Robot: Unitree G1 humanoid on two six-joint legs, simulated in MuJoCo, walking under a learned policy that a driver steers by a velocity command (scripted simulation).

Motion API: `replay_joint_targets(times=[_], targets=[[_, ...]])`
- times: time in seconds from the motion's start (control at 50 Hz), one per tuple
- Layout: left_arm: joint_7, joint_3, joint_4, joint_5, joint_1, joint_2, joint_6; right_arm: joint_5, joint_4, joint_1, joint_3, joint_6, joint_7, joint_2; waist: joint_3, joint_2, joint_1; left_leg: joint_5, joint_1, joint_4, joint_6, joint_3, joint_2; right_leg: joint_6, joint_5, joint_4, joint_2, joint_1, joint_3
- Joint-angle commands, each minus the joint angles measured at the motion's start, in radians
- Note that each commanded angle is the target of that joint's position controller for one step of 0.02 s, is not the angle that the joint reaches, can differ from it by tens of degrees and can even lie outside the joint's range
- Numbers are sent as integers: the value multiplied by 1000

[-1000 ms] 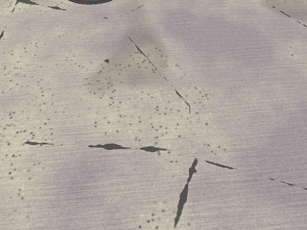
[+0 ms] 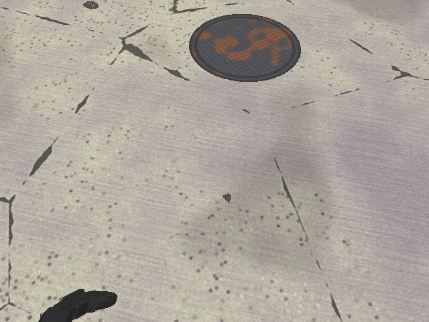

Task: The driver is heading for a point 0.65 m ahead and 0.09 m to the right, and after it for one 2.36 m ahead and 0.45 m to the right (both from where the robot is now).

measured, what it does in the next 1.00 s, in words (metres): walks ahead, turning right: left foot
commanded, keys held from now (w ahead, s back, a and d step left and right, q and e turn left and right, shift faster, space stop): w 0.24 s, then w+e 0.76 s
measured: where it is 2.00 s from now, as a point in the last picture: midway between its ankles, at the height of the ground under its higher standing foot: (250, 160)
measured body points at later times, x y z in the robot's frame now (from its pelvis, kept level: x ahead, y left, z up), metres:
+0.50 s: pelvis +0.26 +0.02 +0.00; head +0.28 +0.03 +0.45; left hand +0.18 +0.27 -0.14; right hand +0.49 -0.19 -0.08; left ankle +0.35 +0.11 -0.73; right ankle +0.13 -0.11 -0.72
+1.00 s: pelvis +0.49 -0.01 +0.00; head +0.53 -0.03 +0.44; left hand +0.76 +0.14 -0.10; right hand +0.38 -0.25 -0.14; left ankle +0.35 +0.12 -0.72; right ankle +0.59 -0.11 -0.72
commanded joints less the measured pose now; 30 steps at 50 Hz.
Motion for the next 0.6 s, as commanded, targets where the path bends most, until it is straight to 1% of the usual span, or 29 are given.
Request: replay_joint_targets(times=[0.02, 0.04, 0.06, 0.08, 0.1, 0.12, 0.14, 0.16, 0.18, 0.22, 0.24, 0.28, 0.3, 0.32, 0.34, 0.36, 0.4, 0.42, 0.44, 0.46, 0.48, 0.5, 0.52, 0.54, 0.56, 0.58, 0.6], targets=[[41, 79, 21, 25, 422, 247, -30, 14, -99, -58, -10, -35, 10, -83, -308, -69, 242, 516, -262, 537, 0, 2, 126, -103, -213, -81, -260, 640, 263], [41, 101, 25, 30, 385, 318, -13, 36, -114, 84, 0, -30, 12, -28, -375, -318, 146, -131, -546, 766, -31, 107, -26, -238, -243, -203, -454, 794, 732], [31, 90, 17, 10, 324, 215, -1, -4, -70, 57, -5, -14, 1, -108, -243, -120, 131, -65, -635, 839, -21, 95, 74, -231, -368, -216, -414, 679, 727], [24, 72, 12, 0, 269, 134, -2, -12, -71, -21, -6, -12, 10, -106, -122, -20, 133, 35, -622, 818, -26, 101, 101, -211, -325, -234, -361, 544, 561], [18, 63, 21, 4, 241, 99, -5, -13, -82, -67, -1, -13, 16, -86, -63, 6, 122, 81, -607, 777, -33, 111, 125, -192, -201, -257, -310, 458, 439], [18, 60, 37, 3, 250, 94, -11, -20, -90, -94, 0, -7, 24, -78, -35, -32, 115, 91, -594, 741, -40, 118, 144, -177, -99, -271, -271, 411, 350], [17, 58, 55, -1, 260, 92, -18, -26, -91, -91, 4, 2, 31, -69, -28, -69, 102, 95, -569, 719, -48, 125, 150, -167, -23, -285, -238, 378, 283], [12, 60, 71, -6, 283, 96, -29, -27, -91, -89, 6, 8, 36, -62, -35, -85, 97, 99, -556, 702, -53, 129, 146, -171, 59, -288, -230, 372, 250], [8, 61, 85, -11, 303, 97, -38, -28, -94, -98, 8, 12, 38, -58, -41, -82, 94, 103, -563, 687, -57, 131, 143, -179, 115, -293, -228, 376, 223], [5, 66, 105, -17, 323, 110, -47, -30, -113, -153, 14, 15, 44, -50, -26, -79, 92, 145, -613, 638, -69, 143, 156, -194, 135, -326, -230, 381, 179], [5, 67, 114, -17, 333, 112, -47, -31, -128, -197, 18, 14, 47, -46, -12, -75, 97, 177, -640, 596, -76, 155, 170, -198, 129, -346, -228, 381, 159], [3, 64, 134, -24, 351, 101, -39, -35, -162, -296, 33, 9, 53, -30, 11, -72, 106, 252, -635, 462, -96, 222, 208, -197, 133, -367, -193, 356, 121], [2, 65, 143, -26, 364, 101, -36, -32, -176, -344, 43, 5, 56, -15, 17, -74, 118, 286, -606, 386, -104, 246, 211, -193, 147, -368, -173, 338, 103], [1, 68, 152, -26, 383, 109, -33, -27, -187, -385, 51, 2, 57, -3, 22, -75, 130, 310, -569, 320, -110, 262, 205, -188, 162, -362, -163, 322, 91], [1, 72, 161, -25, 400, 123, -31, -22, -194, -412, 56, 0, 57, -1, 22, -75, 138, 321, -533, 269, -114, 273, 195, -184, 180, -351, -161, 316, 89], [0, 77, 170, -23, 420, 138, -28, -18, -197, -428, 57, -3, 55, -8, 20, -73, 144, 326, -504, 235, -116, 281, 183, -181, 201, -335, -168, 322, 98], [1, 84, 182, -22, 441, 156, -22, -14, -206, -444, 54, -10, 45, -27, 16, -73, 143, 319, -464, 189, -106, 278, 174, -174, 230, -298, -194, 348, 134], [3, 86, 185, -21, 440, 162, -18, -14, -207, -437, 51, -14, 39, -37, 12, -73, 135, 298, -435, 164, -99, 274, 169, -168, 234, -273, -204, 361, 154], [5, 88, 187, -20, 434, 166, -15, -15, -199, -402, 47, -20, 33, -46, 2, -70, 114, 278, -379, 124, -91, 272, 160, -158, 237, -234, -205, 367, 167], [6, 89, 189, -23, 424, 166, -13, -20, -173, -325, 39, -29, 25, -57, -25, -47, 73, 285, -261, 55, -78, 275, 146, -142, 277, -144, -181, 348, 154], [5, 82, 188, -27, 433, 138, -15, -35, -133, -200, 22, -43, 11, -102, -103, 11, 29, 270, -72, 22, -52, 229, 185, -121, 263, 34, -120, 289, 111], [4, 67, 143, -31, 413, 81, -20, -57, -124, -31, 2, -51, -3, -186, -246, 143, -41, 110, 141, -23, -2, -27, 438, -96, -8, 320, -47, 145, 46], [11, 60, 117, -49, 498, 24, -11, -46, -122, -31, -21, -33, -6, -268, -283, 330, 8, -10, 231, -157, 81, -377, 625, -78, -446, 555, 70, -119, -32], [18, 82, 146, -21, 475, 113, 10, -24, -132, -86, -5, -23, -3, -177, -182, 177, 27, -83, 123, -170, 89, -364, 589, -89, -407, 654, 5, -168, 29], [8, 86, 147, -18, 429, 102, 15, -17, -141, -159, 16, -27, 1, -99, -77, 115, 56, -33, 22, -187, 69, -219, 533, -90, -315, 652, -32, -171, 46], [1, 83, 148, -20, 406, 75, 19, -16, -141, -198, 24, -34, 4, -62, -29, 111, 77, 102, -53, -216, 49, -96, 485, -80, -257, 628, -58, -145, 39], [-5, 87, 151, -11, 395, 72, 29, -15, -136, -210, 29, -40, 1, -42, -12, 129, 92, 190, -93, -232, 31, -7, 451, -70, -231, 610, -73, -123, 29]])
